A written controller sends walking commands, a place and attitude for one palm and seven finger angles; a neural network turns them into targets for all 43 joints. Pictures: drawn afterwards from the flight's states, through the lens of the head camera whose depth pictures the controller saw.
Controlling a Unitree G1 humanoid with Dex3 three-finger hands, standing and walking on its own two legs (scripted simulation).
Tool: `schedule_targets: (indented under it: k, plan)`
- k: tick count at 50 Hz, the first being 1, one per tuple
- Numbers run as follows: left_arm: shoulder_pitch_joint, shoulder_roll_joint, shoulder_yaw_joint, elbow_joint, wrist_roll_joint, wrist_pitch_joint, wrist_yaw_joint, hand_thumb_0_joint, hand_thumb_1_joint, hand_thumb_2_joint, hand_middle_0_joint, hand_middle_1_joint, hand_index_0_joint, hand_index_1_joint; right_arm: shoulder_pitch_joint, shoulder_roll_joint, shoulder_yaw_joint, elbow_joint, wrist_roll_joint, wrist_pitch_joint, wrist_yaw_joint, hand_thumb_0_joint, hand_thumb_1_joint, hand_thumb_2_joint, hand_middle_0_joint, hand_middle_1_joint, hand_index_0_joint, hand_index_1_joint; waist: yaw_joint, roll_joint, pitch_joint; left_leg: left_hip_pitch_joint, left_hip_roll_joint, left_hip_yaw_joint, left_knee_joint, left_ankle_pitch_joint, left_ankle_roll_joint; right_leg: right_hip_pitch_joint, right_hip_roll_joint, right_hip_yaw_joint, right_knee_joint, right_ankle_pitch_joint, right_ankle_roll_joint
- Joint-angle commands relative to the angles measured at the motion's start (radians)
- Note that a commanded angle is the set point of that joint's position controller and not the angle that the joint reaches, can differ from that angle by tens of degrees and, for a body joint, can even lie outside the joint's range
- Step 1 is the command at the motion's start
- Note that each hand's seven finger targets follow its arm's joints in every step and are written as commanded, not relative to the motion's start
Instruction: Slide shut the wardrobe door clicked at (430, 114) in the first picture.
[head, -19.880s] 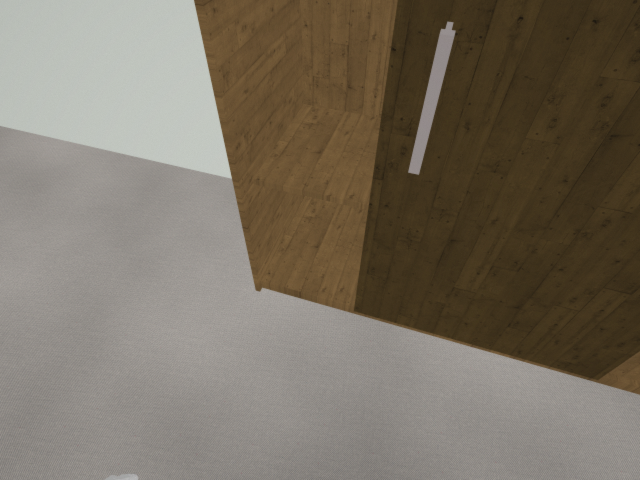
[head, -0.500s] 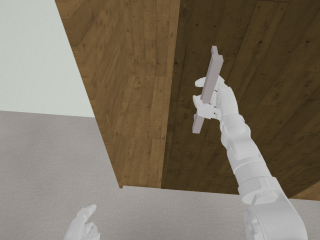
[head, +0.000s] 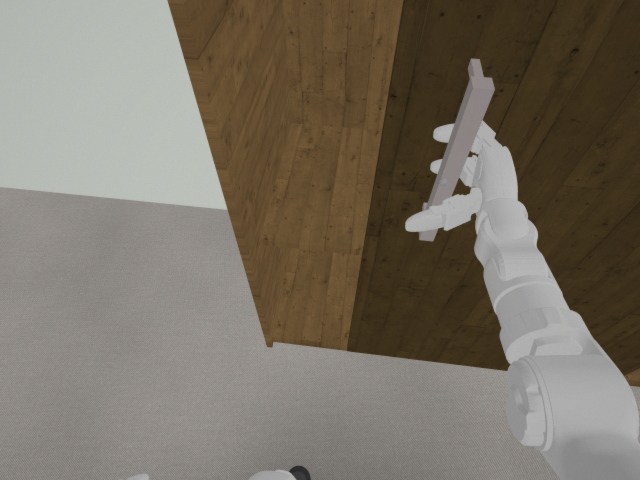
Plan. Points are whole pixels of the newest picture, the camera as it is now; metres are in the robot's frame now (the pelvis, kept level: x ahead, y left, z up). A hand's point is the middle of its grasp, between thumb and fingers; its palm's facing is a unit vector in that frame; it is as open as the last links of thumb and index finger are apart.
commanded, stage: slip the hand off the handle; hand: right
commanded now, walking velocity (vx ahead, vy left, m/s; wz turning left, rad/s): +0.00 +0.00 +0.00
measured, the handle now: (447, 163) +0.52 -0.08 +0.11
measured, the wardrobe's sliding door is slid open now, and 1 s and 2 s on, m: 0.24 0.24 0.24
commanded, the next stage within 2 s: draw the hand back to the body in 1.38 s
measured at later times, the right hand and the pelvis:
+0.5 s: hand (453, 183) +0.47 -0.09 +0.11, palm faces -0.18 +0.98 -0.12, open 13.7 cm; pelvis +0.00 -0.04 +0.00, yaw +1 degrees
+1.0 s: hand (516, 222) +0.43 -0.16 +0.11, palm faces -0.09 +0.99 -0.12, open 14.6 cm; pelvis +0.01 -0.01 +0.00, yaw -1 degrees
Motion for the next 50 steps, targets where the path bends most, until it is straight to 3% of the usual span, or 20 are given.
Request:
schedule_targets:
  k: [1,3,6,10,11,12,14,16,19,21,23,26,28,31,34,38,41,45,48,50]
  plan:
    - [0.042,0.133,0.042,-0.107,0.000,-0.048,-0.011,0.000,0.900,0.900,-0.200,-0.300,-0.200,-0.300,-0.515,-0.207,-0.063,-0.177,0.004,-0.114,-0.022,0.000,0.550,-0.200,0.250,1.150,0.250,1.150,-0.016,0.084,-0.360,0.299,0.052,-0.122,-0.093,-0.209,-0.016,-0.057,0.056,-0.001,-0.060,-0.038,-0.040]
    - [0.062,0.120,0.032,-0.120,0.002,-0.054,-0.010,0.000,0.900,0.900,-0.200,-0.300,-0.200,-0.300,-0.528,-0.130,-0.016,-0.201,-0.005,-0.125,-0.021,0.000,0.550,-0.200,0.250,1.150,0.250,1.150,0.011,0.069,-0.349,0.249,0.027,-0.070,-0.067,-0.173,-0.018,-0.004,0.051,-0.005,-0.078,-0.040,-0.041]
    - [0.081,0.142,0.026,-0.111,0.008,-0.052,-0.005,0.000,0.900,0.900,-0.200,-0.300,-0.200,-0.300,-0.518,-0.214,-0.080,-0.121,-0.006,-0.119,-0.033,0.000,0.550,-0.200,0.250,1.150,0.250,1.150,0.005,0.101,-0.298,0.215,0.016,-0.039,-0.050,-0.137,-0.017,-0.031,0.051,0.003,-0.082,-0.025,-0.043]
    - [0.101,0.134,0.014,-0.129,0.016,-0.045,0.005,0.000,0.900,0.900,-0.200,-0.300,-0.200,-0.300,-0.528,-0.200,-0.079,-0.130,-0.025,-0.127,-0.021,0.000,0.550,-0.200,0.250,1.150,0.250,1.150,0.019,0.063,-0.301,0.176,0.003,-0.013,-0.016,-0.107,-0.016,0.003,0.040,0.015,-0.091,-0.022,-0.036]
    - [0.097,0.143,0.015,-0.128,0.016,-0.042,0.005,0.000,0.900,0.900,-0.200,-0.300,-0.200,-0.300,-0.531,-0.246,-0.106,-0.118,-0.023,-0.122,-0.026,0.000,0.550,-0.200,0.250,1.150,0.250,1.150,0.006,0.035,-0.290,0.170,0.004,-0.008,-0.016,-0.096,-0.009,-0.001,0.042,0.021,-0.092,-0.003,-0.035]
    - [0.113,0.134,0.008,-0.129,0.019,-0.040,0.009,0.000,0.900,0.900,-0.200,-0.300,-0.200,-0.300,-0.551,-0.203,-0.072,-0.128,-0.030,-0.122,-0.023,0.000,0.550,-0.200,0.250,1.150,0.250,1.150,0.028,0.039,-0.290,0.150,0.000,-0.001,-0.004,-0.090,-0.013,0.015,0.037,0.027,-0.100,-0.011,-0.030]
    - [0.117,0.139,0.008,-0.129,0.025,-0.034,0.015,0.000,0.900,0.900,-0.200,-0.300,-0.200,-0.300,-0.544,-0.215,-0.095,-0.107,-0.033,-0.120,-0.026,0.000,0.550,-0.200,0.250,1.150,0.250,1.150,0.027,0.047,-0.290,0.133,-0.001,0.007,0.004,-0.077,-0.012,0.022,0.032,0.037,-0.098,0.000,-0.027]
    - [0.109,0.147,0.011,-0.133,0.024,-0.030,0.014,0.000,0.900,0.900,-0.200,-0.300,-0.200,-0.300,-0.569,-0.276,-0.127,-0.115,-0.026,-0.110,-0.035,0.000,0.550,-0.200,0.250,1.150,0.250,1.150,0.008,0.033,-0.323,0.163,0.003,0.007,0.002,-0.045,-0.007,0.016,0.038,0.040,-0.090,0.053,-0.026]
    - [0.122,0.134,0.000,-0.141,0.031,-0.016,0.027,0.000,0.900,0.900,-0.200,-0.300,-0.200,-0.300,-0.526,-0.265,-0.144,-0.104,-0.034,-0.108,-0.023,0.000,0.550,-0.200,0.250,1.150,0.250,1.150,0.010,0.069,-0.302,0.160,-0.003,0.008,0.014,-0.022,-0.010,0.012,0.030,0.039,-0.095,0.060,-0.021]
    - [0.113,0.139,0.001,-0.149,0.032,-0.008,0.033,0.000,0.900,0.900,-0.200,-0.300,-0.200,-0.300,-0.509,-0.325,-0.186,-0.116,-0.032,-0.109,-0.023,0.000,0.550,-0.200,0.250,1.150,0.250,1.150,-0.012,0.039,-0.319,0.182,-0.001,0.007,0.014,-0.004,-0.003,0.010,0.033,0.036,-0.092,0.088,-0.019]
    - [0.110,0.133,-0.003,-0.156,0.032,0.000,0.040,0.000,0.900,0.900,-0.200,-0.300,-0.200,-0.300,-0.505,-0.333,-0.193,-0.136,-0.036,-0.113,-0.016,0.000,0.550,-0.200,0.250,1.150,0.250,1.150,-0.008,0.039,-0.321,0.190,-0.001,0.003,0.013,-0.016,-0.007,0.003,0.028,0.029,-0.096,0.062,-0.017]
    - [0.092,0.133,-0.003,-0.176,0.029,0.009,0.049,0.000,0.900,0.900,-0.200,-0.300,-0.200,-0.300,-0.473,-0.380,-0.218,-0.155,-0.034,-0.116,-0.013,0.000,0.550,-0.200,0.250,1.150,0.250,1.150,-0.034,0.010,-0.336,0.218,0.000,0.000,0.013,-0.011,0.000,-0.004,0.030,0.026,-0.096,0.076,-0.016]
    - [0.090,0.130,-0.007,-0.181,0.030,0.012,0.058,0.000,0.900,0.900,-0.200,-0.300,-0.200,-0.300,-0.456,-0.383,-0.228,-0.169,-0.033,-0.117,-0.009,0.000,0.550,-0.200,0.250,1.150,0.250,1.150,-0.028,0.041,-0.327,0.228,0.000,-0.005,0.008,-0.017,-0.006,-0.017,0.026,0.018,-0.098,0.052,-0.019]
    - [0.070,0.128,-0.009,-0.201,0.022,0.018,0.067,0.000,0.900,0.900,-0.200,-0.300,-0.200,-0.300,-0.412,-0.425,-0.244,-0.212,-0.026,-0.119,0.002,0.000,0.550,-0.200,0.250,1.150,0.250,1.150,-0.053,0.033,-0.345,0.280,0.003,-0.018,0.002,-0.008,-0.003,-0.038,0.030,0.003,-0.097,0.059,-0.025]
    - [0.065,0.128,-0.013,-0.201,0.018,0.021,0.078,0.000,0.900,0.900,-0.200,-0.300,-0.200,-0.300,-0.394,-0.453,-0.251,-0.227,-0.023,-0.115,0.027,0.000,0.550,-0.200,0.250,1.150,0.250,1.150,-0.045,0.046,-0.348,0.305,0.006,-0.032,-0.008,-0.010,-0.011,-0.050,0.029,-0.011,-0.092,0.042,-0.031]
    - [0.063,0.125,-0.001,-0.217,0.005,0.005,0.070,0.000,0.900,0.900,-0.200,-0.300,-0.200,-0.300,-0.290,-0.344,-0.168,-0.312,0.012,-0.118,0.110,0.000,0.550,-0.200,0.250,1.150,0.250,1.150,-0.040,-0.019,-0.381,0.301,-0.003,-0.026,-0.004,0.049,-0.004,0.017,0.032,-0.008,-0.082,0.093,-0.027]
    - [0.064,0.126,0.011,-0.215,-0.008,-0.020,0.062,0.000,0.900,0.900,-0.200,-0.300,-0.200,-0.300,-0.242,-0.225,-0.072,-0.373,0.058,-0.106,0.177,0.000,0.550,-0.200,0.250,1.150,0.250,1.150,-0.014,0.002,-0.369,0.257,-0.011,-0.016,-0.011,0.057,-0.005,0.065,0.028,0.002,-0.065,0.116,-0.030]
    - [0.037,0.131,0.012,-0.203,-0.023,-0.049,0.061,0.000,0.900,0.900,-0.200,-0.300,-0.200,-0.300,-0.224,-0.177,-0.017,-0.438,0.100,-0.066,0.215,0.000,0.550,-0.200,0.250,1.150,0.250,1.150,-0.003,-0.002,-0.296,0.205,-0.005,-0.017,-0.031,-0.031,-0.011,0.050,0.032,0.012,-0.055,0.043,-0.030]
    - [0.010,0.130,0.010,-0.193,-0.022,-0.055,0.062,0.000,0.900,0.900,-0.200,-0.300,-0.200,-0.300,-0.194,-0.246,-0.075,-0.463,0.100,-0.046,0.194,0.000,0.550,-0.200,0.250,1.150,0.250,1.150,-0.027,0.024,-0.293,0.243,0.010,-0.034,-0.034,-0.078,-0.012,0.004,0.042,0.016,-0.042,0.017,-0.029]
    - [-0.022,0.120,0.006,-0.207,-0.020,-0.060,0.064,0.000,0.900,0.900,-0.200,-0.300,-0.200,-0.300,-0.177,-0.242,-0.070,-0.530,0.098,-0.052,0.184,0.000,0.550,-0.200,0.250,1.150,0.250,1.150,-0.043,0.008,-0.317,0.265,0.014,-0.036,-0.024,-0.076,-0.013,0.013,0.047,0.017,-0.037,0.025,-0.030]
